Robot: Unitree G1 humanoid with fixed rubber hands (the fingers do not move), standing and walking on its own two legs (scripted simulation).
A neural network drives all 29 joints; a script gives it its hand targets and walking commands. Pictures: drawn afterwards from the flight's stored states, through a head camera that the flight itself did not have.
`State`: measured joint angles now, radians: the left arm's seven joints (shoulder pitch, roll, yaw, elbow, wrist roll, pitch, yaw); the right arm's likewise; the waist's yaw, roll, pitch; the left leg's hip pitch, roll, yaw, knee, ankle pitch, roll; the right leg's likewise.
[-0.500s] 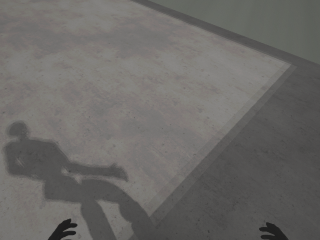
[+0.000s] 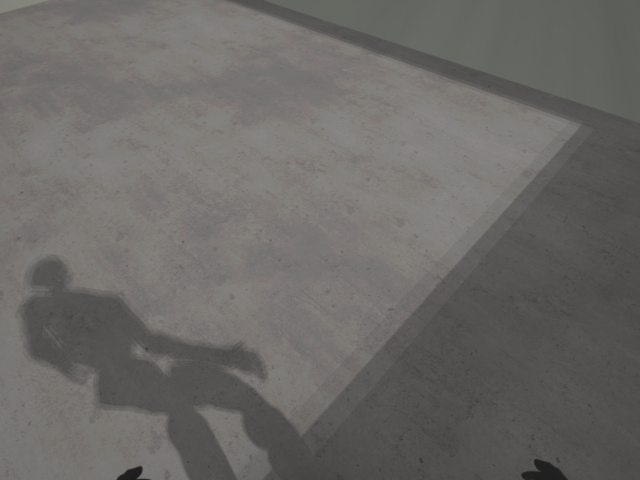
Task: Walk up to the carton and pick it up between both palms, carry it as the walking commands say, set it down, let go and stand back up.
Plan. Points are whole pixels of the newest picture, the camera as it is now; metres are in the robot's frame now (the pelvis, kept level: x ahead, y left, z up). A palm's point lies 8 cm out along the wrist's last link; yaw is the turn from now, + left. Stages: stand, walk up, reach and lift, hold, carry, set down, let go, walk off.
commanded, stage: stand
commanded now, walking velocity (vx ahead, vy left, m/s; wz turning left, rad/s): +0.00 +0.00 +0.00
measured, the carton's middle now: out of the picture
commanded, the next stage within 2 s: walk up in 1.10 s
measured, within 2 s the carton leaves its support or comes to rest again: neither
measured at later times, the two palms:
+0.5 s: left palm out of the picture +0.10 +0.28 -0.09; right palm out of the picture +0.06 -0.29 -0.09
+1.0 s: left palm out of the picture +0.08 +0.30 -0.09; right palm out of the picture +0.08 -0.28 -0.09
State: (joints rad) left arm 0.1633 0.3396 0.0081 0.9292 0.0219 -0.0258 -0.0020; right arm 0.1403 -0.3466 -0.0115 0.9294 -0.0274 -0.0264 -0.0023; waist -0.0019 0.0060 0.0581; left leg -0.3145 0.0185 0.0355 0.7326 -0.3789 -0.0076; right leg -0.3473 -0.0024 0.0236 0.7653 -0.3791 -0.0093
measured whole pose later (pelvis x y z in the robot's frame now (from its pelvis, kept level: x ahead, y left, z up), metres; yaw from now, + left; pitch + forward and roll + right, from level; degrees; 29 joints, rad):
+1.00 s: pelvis +0.00 +0.01 +0.03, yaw -1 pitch -3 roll +0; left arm 0.10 0.34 -0.01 1.11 0.01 -0.02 -0.01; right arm 0.08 -0.33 0.01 1.12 -0.01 -0.03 0.01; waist 0.01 -0.01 0.06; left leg -0.12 0.01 0.05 0.36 -0.19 0.00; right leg -0.15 0.00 0.03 0.38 -0.18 0.01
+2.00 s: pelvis +0.11 +0.15 +0.02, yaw +36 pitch +2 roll +0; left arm 0.16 0.46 0.07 0.95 0.02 -0.11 0.02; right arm 0.18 -0.43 -0.13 0.82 -0.06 0.06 0.18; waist -0.07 0.03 0.02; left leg -0.39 -0.09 -0.10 0.75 -0.33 0.03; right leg -0.39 -0.06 -0.12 0.50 -0.12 -0.04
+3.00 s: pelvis +0.30 +0.65 +0.02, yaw +78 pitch -2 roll -1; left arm 0.21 0.41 0.06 0.94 0.00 -0.16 -0.01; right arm 0.17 -0.47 -0.06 0.91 -0.02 0.01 0.16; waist 0.01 0.18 0.01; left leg -0.56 0.10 -0.01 1.12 -0.21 0.00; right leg -0.19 -0.10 -0.33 0.53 -0.29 -0.02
